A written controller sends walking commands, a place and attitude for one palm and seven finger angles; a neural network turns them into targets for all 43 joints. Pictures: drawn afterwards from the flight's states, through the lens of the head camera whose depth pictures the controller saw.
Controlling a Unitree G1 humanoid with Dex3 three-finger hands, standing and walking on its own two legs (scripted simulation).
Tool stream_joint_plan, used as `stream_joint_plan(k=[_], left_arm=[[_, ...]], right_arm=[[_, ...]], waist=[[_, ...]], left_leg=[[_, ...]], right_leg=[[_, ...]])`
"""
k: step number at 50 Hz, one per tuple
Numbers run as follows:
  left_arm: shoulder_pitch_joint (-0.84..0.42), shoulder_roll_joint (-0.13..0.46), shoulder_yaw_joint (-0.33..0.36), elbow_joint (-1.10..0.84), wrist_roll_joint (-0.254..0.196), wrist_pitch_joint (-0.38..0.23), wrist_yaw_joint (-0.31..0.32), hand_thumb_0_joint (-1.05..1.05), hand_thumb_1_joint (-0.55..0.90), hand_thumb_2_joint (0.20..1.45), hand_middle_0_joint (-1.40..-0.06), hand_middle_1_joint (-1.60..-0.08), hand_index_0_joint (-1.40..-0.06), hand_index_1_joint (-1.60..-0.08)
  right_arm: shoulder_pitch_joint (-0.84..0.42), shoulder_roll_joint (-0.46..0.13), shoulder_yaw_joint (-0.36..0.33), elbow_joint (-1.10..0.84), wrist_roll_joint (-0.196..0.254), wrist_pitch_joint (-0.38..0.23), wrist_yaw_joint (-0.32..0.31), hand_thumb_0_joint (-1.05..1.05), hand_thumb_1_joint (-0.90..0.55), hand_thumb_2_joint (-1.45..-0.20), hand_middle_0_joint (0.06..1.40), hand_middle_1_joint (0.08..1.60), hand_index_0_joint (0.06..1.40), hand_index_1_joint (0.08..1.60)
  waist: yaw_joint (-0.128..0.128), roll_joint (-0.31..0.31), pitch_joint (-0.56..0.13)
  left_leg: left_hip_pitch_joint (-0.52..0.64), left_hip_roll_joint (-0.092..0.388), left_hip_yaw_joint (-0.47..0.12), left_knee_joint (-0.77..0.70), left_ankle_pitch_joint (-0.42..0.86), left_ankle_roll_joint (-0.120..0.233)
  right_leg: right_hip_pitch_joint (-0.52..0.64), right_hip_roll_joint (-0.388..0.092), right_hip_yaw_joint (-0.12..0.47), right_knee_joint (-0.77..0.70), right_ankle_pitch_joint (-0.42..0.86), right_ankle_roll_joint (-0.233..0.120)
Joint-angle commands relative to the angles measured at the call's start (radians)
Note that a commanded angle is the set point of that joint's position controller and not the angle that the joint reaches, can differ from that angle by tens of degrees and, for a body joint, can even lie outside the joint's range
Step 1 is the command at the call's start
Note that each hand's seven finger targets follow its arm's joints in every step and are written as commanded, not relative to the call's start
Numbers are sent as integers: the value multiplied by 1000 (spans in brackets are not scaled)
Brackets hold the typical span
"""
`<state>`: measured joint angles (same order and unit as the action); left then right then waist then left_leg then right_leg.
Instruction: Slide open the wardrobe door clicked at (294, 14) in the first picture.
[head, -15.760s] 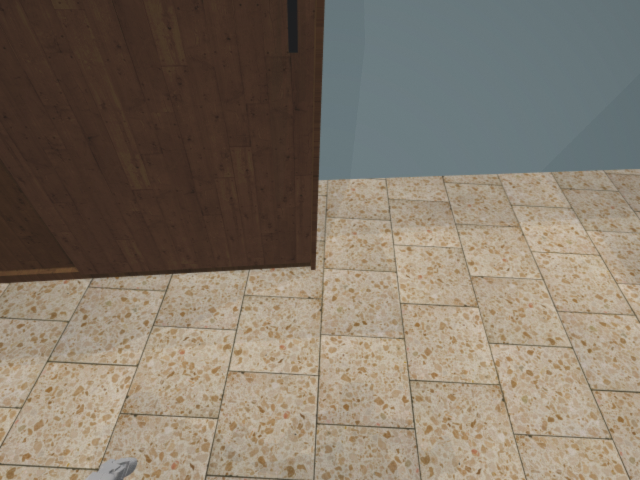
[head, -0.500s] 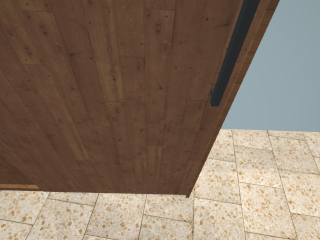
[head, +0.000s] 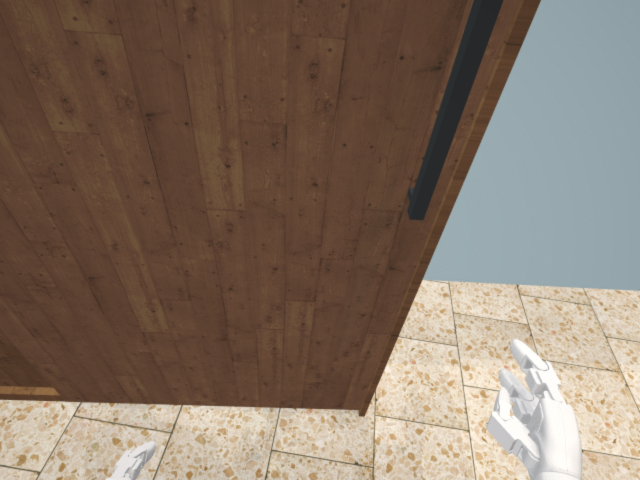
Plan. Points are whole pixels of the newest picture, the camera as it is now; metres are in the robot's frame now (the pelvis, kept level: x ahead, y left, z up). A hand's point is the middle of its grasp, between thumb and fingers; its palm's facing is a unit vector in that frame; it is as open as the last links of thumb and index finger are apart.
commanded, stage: raise the hand with hooked fingers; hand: right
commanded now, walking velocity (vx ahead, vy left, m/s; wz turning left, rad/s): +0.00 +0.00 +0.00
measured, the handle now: (444, 112) +0.48 -0.09 +0.27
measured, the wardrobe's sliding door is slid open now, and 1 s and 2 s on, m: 0.00 0.00 0.00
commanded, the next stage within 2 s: move the hooked fingers beside the handle in 1.90 s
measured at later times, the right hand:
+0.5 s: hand (529, 405) +0.21 -0.20 +0.08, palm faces -0.09 +0.98 -0.15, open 10.3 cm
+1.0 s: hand (628, 324) +0.25 -0.26 +0.18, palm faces +0.05 +0.98 -0.17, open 13.2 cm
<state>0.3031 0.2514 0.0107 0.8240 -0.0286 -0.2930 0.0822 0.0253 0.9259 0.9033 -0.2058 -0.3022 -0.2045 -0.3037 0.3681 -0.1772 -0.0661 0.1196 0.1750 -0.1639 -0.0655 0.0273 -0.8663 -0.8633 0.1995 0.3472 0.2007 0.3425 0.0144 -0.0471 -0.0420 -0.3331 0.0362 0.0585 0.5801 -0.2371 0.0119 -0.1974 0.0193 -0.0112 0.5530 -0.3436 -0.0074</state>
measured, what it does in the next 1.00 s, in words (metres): stands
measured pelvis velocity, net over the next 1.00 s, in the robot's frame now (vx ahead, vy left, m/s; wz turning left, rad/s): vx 0.02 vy -0.01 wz -0.02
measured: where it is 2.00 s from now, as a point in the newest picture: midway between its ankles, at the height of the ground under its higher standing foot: outside the picture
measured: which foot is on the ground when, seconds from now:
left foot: down 0.00-1.00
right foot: down 0.00-1.00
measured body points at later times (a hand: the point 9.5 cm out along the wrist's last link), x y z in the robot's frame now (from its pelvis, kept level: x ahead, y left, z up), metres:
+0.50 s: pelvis -0.01 -0.02 -0.02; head +0.00 -0.01 +0.43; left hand +0.20 +0.17 -0.09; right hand +0.21 -0.25 +0.09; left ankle +0.05 +0.11 -0.73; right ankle -0.03 -0.12 -0.73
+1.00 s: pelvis +0.02 -0.01 +0.00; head -0.01 +0.00 +0.45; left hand +0.23 +0.21 -0.04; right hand +0.24 -0.31 +0.19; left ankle +0.05 +0.11 -0.73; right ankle -0.03 -0.12 -0.73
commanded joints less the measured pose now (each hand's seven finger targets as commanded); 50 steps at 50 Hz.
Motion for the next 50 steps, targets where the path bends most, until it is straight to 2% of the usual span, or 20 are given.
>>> stream_joint_plan(k=[1,2,3,5,7,8,11,13,16,18,20,22,25,27,31,36,40,44,47,50], left_arm=[[-157,113,66,-298,8,-82,-45,0,900,900,-200,-300,-200,-300],[-170,134,83,-338,9,-62,-72,0,900,900,-200,-300,-200,-300],[-198,151,84,-388,8,-49,-87,0,900,900,-200,-300,-200,-300],[-233,153,86,-460,-10,-23,-83,0,900,900,-200,-300,-200,-300],[-231,144,82,-502,-10,8,-69,0,900,900,-200,-300,-200,-300],[-231,121,68,-530,-14,19,-59,0,900,900,-200,-300,-200,-300],[-147,84,54,-530,-4,14,-40,0,900,900,-200,-300,-200,-300],[-100,85,45,-488,6,1,-33,0,900,900,-200,-300,-200,-300],[-91,104,16,-433,1,-40,-31,0,900,900,-200,-300,-200,-300],[-96,122,4,-406,-12,-59,-16,0,900,900,-200,-300,-200,-300],[-108,134,7,-398,-25,-69,1,0,900,900,-200,-300,-200,-300],[-131,139,6,-392,-35,-59,11,0,900,900,-200,-300,-200,-300],[-193,119,-10,-444,-37,-37,14,0,900,900,-200,-300,-200,-300],[-219,101,-28,-460,-32,-36,13,0,900,900,-200,-300,-200,-300],[-177,82,-40,-442,-23,-80,-4,0,900,900,-200,-300,-200,-300],[-133,121,-23,-377,-29,-124,-6,0,900,900,-200,-300,-200,-300],[-147,142,-21,-374,-45,-115,26,0,900,900,-200,-300,-200,-300],[-181,132,-32,-387,-39,-99,38,0,900,900,-200,-300,-200,-300],[-196,120,-47,-386,-33,-92,31,0,900,900,-200,-300,-200,-300],[-207,121,-56,-365,-44,-76,27,0,900,900,-200,-300,-200,-300]], right_arm=[[330,27,-25,1,70,-251,207,0,-643,-790,218,465,218,465],[400,-26,-95,33,85,-290,278,0,-620,-780,220,480,220,480],[370,-55,-100,-9,95,-325,351,0,-597,-770,222,495,222,495],[318,-170,-184,-56,71,-298,419,0,-550,-750,225,525,225,525],[234,-219,-237,-230,98,-245,408,0,-503,-730,228,555,228,555],[211,-169,-204,-309,118,-228,393,0,-480,-720,230,570,230,570],[23,-192,-242,-576,126,-278,293,0,-410,-690,235,615,235,615],[-61,-200,-204,-691,99,-336,253,0,-363,-670,238,645,238,645],[-144,-133,-45,-676,67,-397,284,0,-293,-640,243,690,243,690],[-205,-144,-11,-585,71,-354,345,0,-247,-620,247,720,247,720],[-182,-199,-58,-464,71,-254,392,0,-200,-600,250,750,250,750],[-97,-255,-156,-300,66,-119,420,0,-153,-580,253,780,253,780],[-77,-315,-278,-346,119,47,435,0,-83,-550,258,825,258,825],[-78,-372,-404,-431,178,99,409,0,-37,-530,262,855,262,855],[-110,-325,-429,-607,241,52,364,0,57,-490,268,915,268,915],[-209,-269,-302,-541,189,61,399,0,173,-440,277,990,277,990],[-367,-370,-330,-498,159,167,441,0,267,-400,283,1050,283,1050],[-483,-511,-478,-572,173,188,433,0,360,-360,290,1110,290,1110],[-526,-543,-535,-583,209,181,439,0,430,-330,295,1155,295,1155],[-585,-508,-509,-451,226,230,469,0,500,-300,300,1200,300,1200]], waist=[[-55,396,107],[-77,315,105],[-61,259,69],[-79,177,17],[-94,66,-45],[-87,42,-61],[-59,-100,-184],[-23,-144,-203],[43,-154,-137],[72,-82,-75],[58,19,-41],[2,55,-16],[-69,66,-128],[-110,68,-208],[-100,1,-215],[-45,-53,-102],[-46,-25,-53],[-78,-31,-141],[-96,-74,-191],[-80,-87,-94]], left_leg=[[-69,-6,-23,-49,-280,-7],[-43,-5,-38,-26,-222,13],[-27,6,-42,-1,-170,21],[-28,11,-70,20,-152,25],[-32,5,-73,49,-150,20],[-35,3,-66,58,-158,18],[-20,-16,-49,111,-17,19],[-48,-35,-32,140,63,23],[-132,-37,0,141,46,18],[-131,-37,-2,107,-4,11],[-102,-35,-9,64,-98,6],[-52,-30,-4,37,-128,9],[75,-12,18,36,-24,6],[176,-17,31,48,81,10],[170,-32,54,43,223,12],[99,-29,42,-7,192,2],[106,-27,26,-64,62,1],[204,-25,25,-74,121,8],[264,-29,23,-75,238,13],[229,-27,22,-98,253,12]], right_leg=[[-356,4,-9,50,-19,14],[-340,12,-21,75,7,22],[-342,27,-32,109,16,21],[-380,37,-50,134,7,6],[-377,40,-56,140,20,-3],[-373,34,-56,129,16,-5],[-285,11,-20,145,117,-7],[-224,-5,8,158,176,-7],[-187,-24,45,165,175,-8],[-209,-34,71,146,101,-16],[-259,-32,86,108,-2,-21],[-293,-30,81,64,-16,-17],[-261,-21,69,17,92,-7],[-224,-20,68,5,213,5],[-134,-28,61,-10,377,39],[-88,-37,50,-26,328,26],[-85,-30,61,-74,185,-3],[-23,-20,69,-92,257,-7],[28,-16,62,-89,358,3],[17,-19,57,-108,339,3]])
